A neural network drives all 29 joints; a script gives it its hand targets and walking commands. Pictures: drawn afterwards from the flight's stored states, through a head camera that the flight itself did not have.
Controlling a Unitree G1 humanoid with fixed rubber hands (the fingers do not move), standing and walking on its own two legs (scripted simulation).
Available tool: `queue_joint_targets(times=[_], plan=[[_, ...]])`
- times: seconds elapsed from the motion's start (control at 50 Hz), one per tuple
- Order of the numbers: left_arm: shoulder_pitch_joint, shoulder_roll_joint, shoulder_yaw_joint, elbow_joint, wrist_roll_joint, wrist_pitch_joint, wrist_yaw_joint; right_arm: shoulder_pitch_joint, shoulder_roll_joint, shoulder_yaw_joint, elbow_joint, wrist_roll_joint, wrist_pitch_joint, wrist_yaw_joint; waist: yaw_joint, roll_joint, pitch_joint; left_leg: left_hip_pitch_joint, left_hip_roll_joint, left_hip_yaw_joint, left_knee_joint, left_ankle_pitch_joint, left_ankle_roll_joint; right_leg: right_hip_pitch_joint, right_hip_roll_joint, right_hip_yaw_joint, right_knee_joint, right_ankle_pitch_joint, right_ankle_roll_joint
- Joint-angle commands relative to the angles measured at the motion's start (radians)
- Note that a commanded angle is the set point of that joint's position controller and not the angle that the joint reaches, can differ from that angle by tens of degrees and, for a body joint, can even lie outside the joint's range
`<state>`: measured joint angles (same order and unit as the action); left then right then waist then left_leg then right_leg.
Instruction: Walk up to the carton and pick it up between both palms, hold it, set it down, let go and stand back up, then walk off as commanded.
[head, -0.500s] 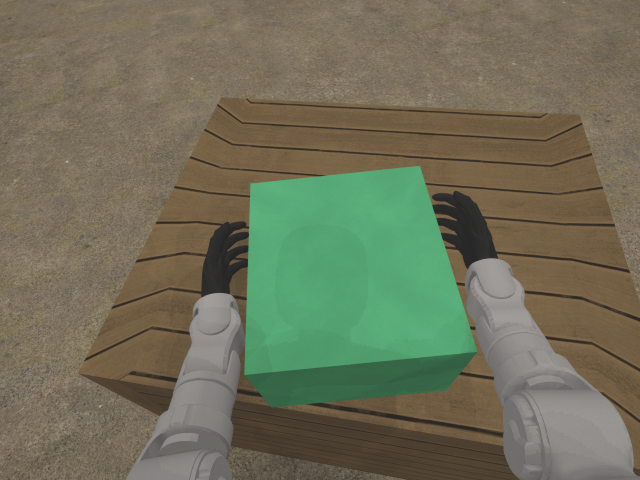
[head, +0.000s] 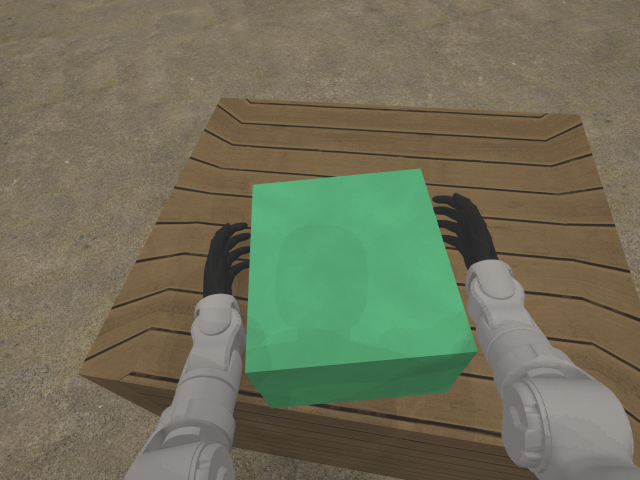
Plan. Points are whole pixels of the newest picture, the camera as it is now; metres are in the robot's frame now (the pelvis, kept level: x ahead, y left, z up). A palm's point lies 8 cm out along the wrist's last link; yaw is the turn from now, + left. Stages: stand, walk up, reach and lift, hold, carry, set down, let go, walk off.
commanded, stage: set down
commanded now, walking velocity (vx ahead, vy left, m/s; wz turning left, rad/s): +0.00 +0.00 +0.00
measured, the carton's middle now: (347, 286) +0.38 +0.05 -0.03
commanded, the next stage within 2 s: none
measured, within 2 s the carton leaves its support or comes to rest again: neither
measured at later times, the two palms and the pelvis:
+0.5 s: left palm (221, 286) +0.33 +0.21 +0.02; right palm (474, 254) +0.43 -0.12 +0.02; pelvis +0.00 +0.00 +0.00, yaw +0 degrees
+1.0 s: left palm (222, 314) +0.30 +0.21 -0.01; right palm (477, 261) +0.42 -0.12 +0.01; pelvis -0.03 +0.01 -0.01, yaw +0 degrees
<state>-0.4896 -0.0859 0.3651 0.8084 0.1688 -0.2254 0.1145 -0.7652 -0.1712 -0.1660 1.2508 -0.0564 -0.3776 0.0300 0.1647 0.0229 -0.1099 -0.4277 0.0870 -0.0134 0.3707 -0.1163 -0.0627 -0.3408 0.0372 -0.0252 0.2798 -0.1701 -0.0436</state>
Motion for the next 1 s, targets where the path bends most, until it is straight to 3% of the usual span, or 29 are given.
queue_joint_targets(times=[0.0,0.02,0.04,0.06,0.08,0.1,0.12,0.14,0.16,0.22,0.26,0.3,0.34,0.36,0.38,0.4,0.44,0.46,0.5,0.52,0.64,0.66,0.74,0.8,0.86,0.9,0.92,0.94,0.98], plan=[[-0.373,-0.416,-0.179,-0.017,0.124,-0.078,-0.103,-0.425,0.470,0.091,-0.056,-0.147,-0.069,0.120,0.028,-0.084,-0.356,0.175,-0.058,0.132,-0.008,0.378,0.023,0.066,0.010,-0.029,-0.004,0.157,0.018],[-0.413,-0.414,-0.218,-0.043,0.095,-0.097,-0.094,-0.448,0.414,0.066,-0.073,-0.162,-0.081,0.115,0.001,-0.070,-0.455,0.201,-0.056,0.126,-0.001,0.423,0.004,0.074,0.018,-0.036,0.000,0.184,0.012],[-0.387,-0.468,-0.181,-0.039,0.129,-0.100,-0.104,-0.434,0.524,0.079,-0.070,-0.172,-0.078,0.116,0.034,-0.073,-0.388,0.156,-0.060,0.129,0.000,0.395,0.021,0.071,0.003,-0.018,-0.001,0.172,0.023],[-0.398,-0.413,-0.193,-0.039,0.109,-0.091,-0.100,-0.435,0.439,0.073,-0.076,-0.146,-0.083,0.116,0.017,-0.057,-0.399,0.196,-0.058,0.136,-0.001,0.412,0.014,0.066,0.013,-0.024,-0.007,0.167,0.013],[-0.391,-0.395,-0.197,-0.018,0.115,-0.092,-0.086,-0.438,0.425,0.062,-0.071,-0.153,-0.085,0.117,0.032,-0.044,-0.401,0.182,-0.057,0.137,0.002,0.401,0.011,0.055,0.013,-0.024,-0.001,0.136,0.005],[-0.399,-0.446,-0.177,-0.043,0.112,-0.098,-0.097,-0.453,0.485,0.058,-0.103,-0.180,-0.083,0.114,0.025,-0.103,-0.369,0.175,-0.061,0.139,0.008,0.399,0.028,0.066,0.014,-0.024,-0.002,0.155,0.020],[-0.415,-0.422,-0.179,-0.029,0.123,-0.102,-0.093,-0.435,0.450,0.017,-0.060,-0.208,-0.083,0.115,0.000,-0.069,-0.370,0.159,-0.065,0.137,-0.005,0.356,0.021,0.051,0.009,-0.024,-0.008,0.109,0.016],[-0.388,-0.363,-0.188,-0.025,0.109,-0.091,-0.078,-0.437,0.369,0.027,-0.038,-0.164,-0.075,0.112,0.005,-0.051,-0.407,0.162,-0.059,0.138,-0.001,0.376,0.016,0.050,0.011,-0.025,0.005,0.143,0.011],[-0.369,-0.378,-0.149,-0.030,0.123,-0.091,-0.087,-0.432,0.412,0.056,-0.043,-0.155,-0.066,0.106,0.022,-0.105,-0.334,0.153,-0.063,0.136,-0.008,0.364,0.031,0.077,0.013,-0.029,0.001,0.141,0.025],[-0.371,-0.375,-0.178,-0.074,0.116,-0.109,-0.080,-0.412,0.401,0.035,-0.078,-0.179,-0.087,0.097,-0.002,-0.082,-0.430,0.131,-0.067,0.130,0.007,0.397,0.026,0.111,0.008,-0.024,0.024,0.217,0.029],[-0.366,-0.339,-0.144,-0.021,0.110,-0.100,-0.078,-0.426,0.375,0.031,-0.053,-0.153,-0.077,0.099,0.021,-0.088,-0.366,0.136,-0.067,0.132,-0.003,0.368,0.028,0.085,0.012,-0.025,0.008,0.158,0.030],[-0.304,-0.192,-0.121,-0.032,0.091,-0.100,-0.033,-0.405,0.200,0.033,-0.034,-0.094,-0.085,0.077,0.042,-0.074,-0.374,0.163,-0.059,0.134,0.012,0.418,0.021,0.070,0.024,-0.028,0.014,0.164,0.025],[-0.322,-0.079,-0.097,-0.029,0.052,-0.101,0.002,-0.429,0.036,0.031,-0.043,-0.032,-0.079,0.050,0.035,-0.065,-0.403,0.147,-0.057,0.134,0.018,0.412,0.015,0.080,0.031,-0.017,0.022,0.168,0.020],[-0.310,-0.122,-0.117,-0.021,0.037,-0.096,0.010,-0.437,0.099,0.066,0.024,0.007,-0.064,0.042,0.037,-0.055,-0.337,0.120,-0.060,0.123,0.027,0.387,0.019,0.062,0.028,-0.015,0.021,0.151,0.023],[-0.315,-0.059,-0.127,-0.057,0.013,-0.096,0.035,-0.457,0.007,0.104,-0.021,0.060,-0.068,0.036,0.057,-0.044,-0.410,0.131,-0.060,0.121,0.044,0.405,0.013,0.052,0.038,-0.007,0.041,0.151,0.023],[-0.302,-0.061,-0.130,-0.041,-0.004,-0.087,0.036,-0.458,0.028,0.117,-0.024,0.073,-0.059,0.026,0.042,-0.073,-0.394,0.119,-0.057,0.120,0.045,0.369,0.019,0.058,0.035,-0.004,0.034,0.190,0.034],[-0.320,-0.041,-0.143,-0.041,-0.044,-0.087,0.053,-0.473,-0.036,0.163,0.004,0.144,-0.057,0.013,0.064,-0.073,-0.428,0.085,-0.062,0.126,0.080,0.415,0.011,0.075,0.045,0.014,0.065,0.242,0.034],[-0.291,-0.030,-0.129,0.021,-0.053,-0.075,0.048,-0.467,-0.040,0.176,0.013,0.163,-0.056,0.005,0.053,-0.095,-0.411,0.092,-0.065,0.120,0.078,0.409,0.015,0.087,0.039,0.018,0.066,0.273,0.037],[-0.327,0.042,-0.126,-0.001,-0.083,-0.093,0.070,-0.509,-0.117,0.202,-0.025,0.212,-0.060,0.003,0.073,-0.097,-0.498,0.053,-0.069,0.124,0.097,0.400,0.014,0.098,0.041,0.029,0.098,0.277,0.040],[-0.325,0.031,-0.140,0.007,-0.099,-0.093,0.072,-0.505,-0.117,0.218,0.013,0.240,-0.054,0.004,0.060,-0.095,-0.476,0.026,-0.071,0.123,0.091,0.386,0.008,0.109,0.037,0.024,0.109,0.279,0.044],[-0.337,0.077,-0.181,-0.051,-0.141,-0.124,0.087,-0.542,-0.216,0.238,-0.043,0.296,-0.094,0.005,0.053,-0.065,-0.758,0.081,-0.069,0.121,0.167,0.515,-0.020,0.055,0.061,0.023,0.150,0.403,0.041],[-0.304,0.104,-0.138,-0.046,-0.130,-0.127,0.083,-0.532,-0.214,0.249,-0.037,0.287,-0.095,-0.004,0.051,-0.105,-0.763,0.074,-0.075,0.125,0.175,0.549,-0.016,0.103,0.066,0.027,0.160,0.470,0.044],[-0.313,0.122,-0.170,-0.036,-0.144,-0.119,0.099,-0.543,-0.289,0.265,0.017,0.329,-0.094,0.010,0.049,-0.072,-0.769,0.078,-0.067,0.119,0.188,0.551,-0.029,0.043,0.078,0.011,0.170,0.412,0.033],[-0.329,0.132,-0.190,-0.035,-0.191,-0.120,0.090,-0.554,-0.266,0.324,-0.009,0.385,-0.075,0.022,0.065,-0.119,-0.740,0.025,-0.065,0.117,0.187,0.469,-0.014,0.050,0.074,0.015,0.177,0.370,0.040],[-0.369,0.196,-0.146,0.065,-0.184,-0.119,0.076,-0.565,-0.308,0.298,0.046,0.363,-0.065,0.011,0.030,-0.137,-0.644,-0.049,-0.078,0.125,0.186,0.367,-0.009,0.072,0.057,0.028,0.192,0.344,0.060],[-0.329,0.169,-0.176,-0.066,-0.180,-0.118,0.092,-0.523,-0.329,0.282,-0.010,0.378,-0.075,0.022,0.033,-0.089,-0.754,0.040,-0.065,0.112,0.194,0.458,-0.020,0.046,0.077,0.005,0.196,0.384,0.045],[-0.281,0.156,-0.183,-0.071,-0.184,-0.108,0.091,-0.489,-0.348,0.288,0.031,0.384,-0.076,0.026,0.018,-0.113,-0.721,0.053,-0.059,0.105,0.197,0.477,-0.024,0.054,0.085,-0.001,0.195,0.399,0.046],[-0.278,0.176,-0.151,-0.036,-0.171,-0.108,0.089,-0.504,-0.358,0.310,0.036,0.378,-0.079,0.027,0.043,-0.112,-0.707,0.050,-0.067,0.111,0.197,0.488,-0.029,0.075,0.080,0.006,0.188,0.396,0.040],[-0.281,0.175,-0.191,-0.044,-0.183,-0.097,0.091,-0.481,-0.362,0.295,0.029,0.397,-0.053,0.037,0.018,-0.122,-0.688,0.068,-0.059,0.110,0.189,0.426,-0.018,0.006,0.087,0.000,0.164,0.276,0.031]])
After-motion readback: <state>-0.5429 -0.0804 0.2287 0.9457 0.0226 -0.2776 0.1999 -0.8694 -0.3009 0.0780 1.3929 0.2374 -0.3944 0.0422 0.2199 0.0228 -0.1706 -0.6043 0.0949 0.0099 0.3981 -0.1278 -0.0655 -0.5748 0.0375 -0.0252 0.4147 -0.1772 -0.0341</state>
